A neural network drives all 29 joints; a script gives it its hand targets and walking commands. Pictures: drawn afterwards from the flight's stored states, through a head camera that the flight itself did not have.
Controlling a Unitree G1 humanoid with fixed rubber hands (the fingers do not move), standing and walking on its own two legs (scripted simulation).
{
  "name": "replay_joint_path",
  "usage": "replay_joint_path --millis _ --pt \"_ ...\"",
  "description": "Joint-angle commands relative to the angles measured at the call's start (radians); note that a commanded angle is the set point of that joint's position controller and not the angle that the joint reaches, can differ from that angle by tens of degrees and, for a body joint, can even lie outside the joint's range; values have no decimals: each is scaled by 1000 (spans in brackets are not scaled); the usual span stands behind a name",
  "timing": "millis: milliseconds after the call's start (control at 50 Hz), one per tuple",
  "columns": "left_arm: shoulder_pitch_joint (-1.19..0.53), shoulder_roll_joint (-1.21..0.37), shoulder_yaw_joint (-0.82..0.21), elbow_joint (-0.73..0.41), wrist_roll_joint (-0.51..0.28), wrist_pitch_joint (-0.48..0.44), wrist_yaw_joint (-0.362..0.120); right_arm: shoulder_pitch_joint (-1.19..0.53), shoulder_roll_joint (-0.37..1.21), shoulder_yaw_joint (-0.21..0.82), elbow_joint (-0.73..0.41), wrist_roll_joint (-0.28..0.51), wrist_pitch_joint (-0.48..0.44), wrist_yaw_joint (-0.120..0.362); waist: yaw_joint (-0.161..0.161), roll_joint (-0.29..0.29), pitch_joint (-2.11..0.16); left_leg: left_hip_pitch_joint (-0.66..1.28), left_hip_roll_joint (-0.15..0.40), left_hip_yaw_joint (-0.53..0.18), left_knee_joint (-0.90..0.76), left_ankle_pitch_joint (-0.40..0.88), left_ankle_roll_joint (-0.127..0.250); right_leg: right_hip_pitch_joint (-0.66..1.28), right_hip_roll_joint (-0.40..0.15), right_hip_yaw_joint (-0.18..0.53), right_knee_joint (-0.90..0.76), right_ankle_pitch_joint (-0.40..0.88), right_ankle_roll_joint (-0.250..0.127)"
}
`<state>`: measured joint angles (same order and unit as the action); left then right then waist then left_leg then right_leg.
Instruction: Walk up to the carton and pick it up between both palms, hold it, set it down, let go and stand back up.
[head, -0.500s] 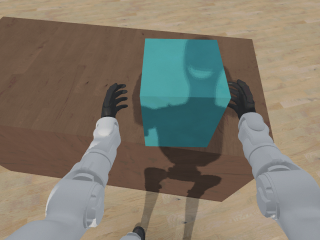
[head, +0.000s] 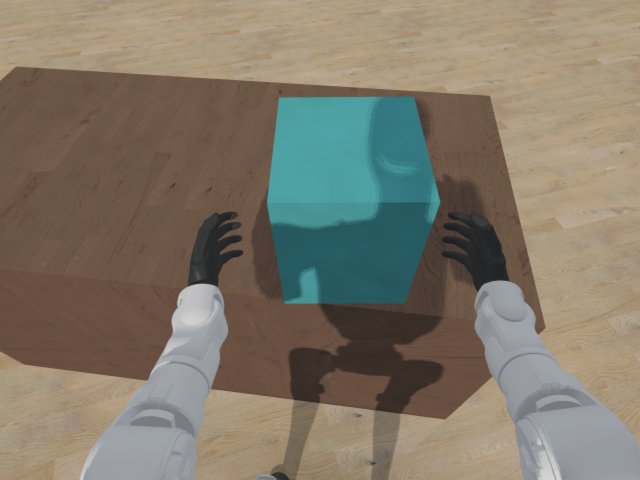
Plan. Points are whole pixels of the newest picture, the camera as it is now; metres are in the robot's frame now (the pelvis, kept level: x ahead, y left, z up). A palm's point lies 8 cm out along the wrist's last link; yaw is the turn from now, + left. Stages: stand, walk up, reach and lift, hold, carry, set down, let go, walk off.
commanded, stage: set down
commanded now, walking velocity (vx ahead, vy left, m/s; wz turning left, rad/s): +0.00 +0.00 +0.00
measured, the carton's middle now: (345, 206) +0.50 +0.02 +0.01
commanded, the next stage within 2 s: none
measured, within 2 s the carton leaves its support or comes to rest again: neither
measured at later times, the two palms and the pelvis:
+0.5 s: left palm (197, 324) +0.29 +0.19 +0.01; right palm (506, 336) +0.30 -0.19 +0.01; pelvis +0.02 +0.00 +0.01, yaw +0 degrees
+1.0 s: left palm (182, 384) +0.21 +0.19 +0.01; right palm (547, 418) +0.21 -0.22 +0.01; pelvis +0.02 -0.01 +0.02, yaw -2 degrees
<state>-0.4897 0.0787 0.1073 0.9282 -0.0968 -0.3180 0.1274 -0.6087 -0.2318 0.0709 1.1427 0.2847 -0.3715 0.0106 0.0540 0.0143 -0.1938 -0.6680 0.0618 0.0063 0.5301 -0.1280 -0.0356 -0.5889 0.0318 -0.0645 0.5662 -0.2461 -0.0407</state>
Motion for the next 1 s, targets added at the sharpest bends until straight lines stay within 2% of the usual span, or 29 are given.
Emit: replay_joint_path --millis 0,40,60,80,100,120,140,160,180,200,240,260,340,380,400,420,440,460,540,580,640,780,820,840,900,920,940,960,980 --pt "-131 61 44 -169 72 -15 -28 -177 -138 6 -129 11 -83 -7 -21 -60 -382 342 -67 14 -47 211 7 322 -10 85 -99 343 74" --pt "-71 51 47 -206 79 -27 -24 -127 -122 31 -166 32 -100 0 -9 -62 -310 352 -69 15 -60 211 9 350 -9 85 -107 331 71" --pt "-124 63 43 -219 66 -40 -21 -162 -110 36 -180 30 -101 1 -8 -62 -317 340 -71 22 -60 180 14 345 -14 91 -111 289 72" --pt "-148 63 36 -211 65 -45 -14 -183 -114 19 -172 21 -101 7 -14 -51 -284 330 -68 20 -70 155 16 324 -12 89 -117 244 66" --pt "-69 48 23 -254 68 -50 -10 -101 -110 33 -189 28 -112 12 -20 -42 -274 389 -64 17 -71 182 11 323 -6 85 -126 253 60" --pt "-97 50 7 -253 52 -54 -2 -123 -115 20 -186 27 -107 19 -22 -27 -266 394 -60 17 -73 155 8 288 -7 83 -138 191 51" --pt "-18 40 -5 -278 52 -54 -2 -47 -109 34 -200 29 -111 22 -26 -35 -262 438 -57 11 -71 193 8 299 -2 82 -147 222 44" --pt "-26 44 0 -286 55 -59 4 -49 -109 42 -201 37 -112 25 -16 -18 -258 456 -57 14 -69 198 5 285 0 78 -156 193 37" --pt "-100 47 -22 -270 42 -58 7 -114 -117 19 -198 28 -103 27 -30 -9 -265 443 -58 16 -76 152 4 254 -1 76 -163 135 31" --pt "35 25 -21 -292 54 -52 10 17 -103 44 -198 40 -102 32 -23 -17 -233 490 -52 12 -80 194 6 286 -3 81 -172 172 27" --pt "24 38 -22 -297 47 -41 7 0 -105 36 -222 36 -94 36 -26 -13 -230 498 -55 11 -86 175 9 283 -7 89 -184 151 25" --pt "102 34 -18 -322 62 -41 6 80 -97 50 -237 39 -102 33 -18 -9 -230 530 -57 13 -88 206 7 316 -10 93 -185 201 27" --pt "114 47 -24 -334 51 -22 -5 83 -110 12 -294 10 -104 28 -34 -45 -214 508 -62 15 -101 167 16 355 -16 100 -184 187 28" --pt "194 35 -26 -366 62 -14 -9 171 -104 14 -315 9 -107 28 -38 -40 -154 538 -62 16 -117 166 17 382 -13 99 -198 192 28" --pt "187 50 -18 -369 65 -9 -13 162 -108 1 -325 -3 -110 23 -46 -45 -137 526 -69 21 -118 155 19 394 -15 103 -197 204 33" --pt "204 47 -26 -396 57 -13 -13 185 -101 15 -357 2 -115 24 -40 -65 -137 526 -68 21 -119 154 24 416 -16 104 -191 216 37" --pt "221 48 -33 -419 55 -15 -13 196 -100 6 -373 -1 -122 23 -38 -60 -132 522 -68 21 -120 158 22 420 -14 105 -185 230 36" --pt "250 41 -42 -433 51 -13 -13 230 -100 8 -372 -4 -120 24 -48 -66 -97 531 -65 18 -124 147 23 418 -13 104 -192 210 34" --pt "313 26 -57 -466 53 2 -9 298 -89 25 -403 6 -107 34 -39 -61 -10 560 -64 16 -143 125 28 390 -13 105 -215 153 24" --pt "354 26 -61 -489 54 19 -5 346 -90 17 -404 3 -93 39 -38 -65 41 593 -60 13 -154 101 28 360 -11 95 -237 74 15" --pt "423 26 -63 -541 66 41 1 428 -88 20 -456 11 -76 49 -31 -38 74 632 -59 13 -165 116 22 347 -8 95 -253 67 2" --pt "563 48 -73 -681 75 81 9 587 -88 -7 -632 2 -54 52 -25 -31 150 668 -64 33 -185 57 25 345 -23 114 -284 7 6" --pt "565 43 -98 -712 67 96 12 605 -90 -30 -672 -11 -38 53 -37 -28 183 666 -64 35 -191 16 26 318 -27 115 -292 -34 6" --pt "604 46 -99 -748 64 101 16 654 -81 -29 -703 -13 -33 51 -33 -31 190 680 -61 38 -193 22 30 324 -31 117 -297 -25 7" --pt "574 55 -107 -757 46 117 19 658 -80 -37 -762 -21 -6 51 -23 -50 218 680 -62 47 -196 -24 33 307 -37 127 -309 -81 10" --pt "585 55 -118 -771 36 124 17 679 -70 -31 -782 -26 6 49 -29 -50 225 680 -64 51 -200 -33 36 302 -40 125 -311 -87 11" --pt "572 57 -119 -777 32 129 21 662 -67 -40 -811 -26 11 50 -19 -57 215 689 -62 53 -199 -35 38 295 -40 127 -311 -100 10" --pt "597 51 -125 -765 34 143 20 689 -71 -44 -795 -35 26 51 -24 -39 242 689 -64 53 -208 -47 35 289 -41 128 -317 -110 7" --pt "612 50 -132 -739 34 159 15 706 -67 -48 -785 -48 39 51 -28 -51 270 690 -66 55 -212 -60 39 284 -47 130 -323 -121 10"
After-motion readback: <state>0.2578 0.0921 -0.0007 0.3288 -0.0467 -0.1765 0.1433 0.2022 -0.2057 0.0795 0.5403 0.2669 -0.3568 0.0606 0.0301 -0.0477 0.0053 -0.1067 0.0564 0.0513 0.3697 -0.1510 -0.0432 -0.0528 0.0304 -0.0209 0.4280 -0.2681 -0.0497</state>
